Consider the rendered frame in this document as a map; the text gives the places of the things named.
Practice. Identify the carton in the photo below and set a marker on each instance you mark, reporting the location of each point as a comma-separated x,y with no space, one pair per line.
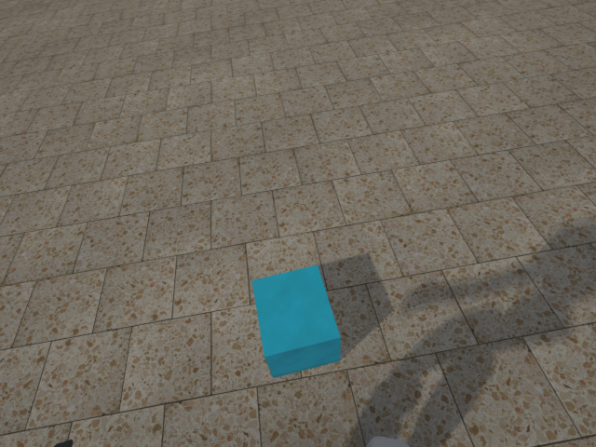
296,321

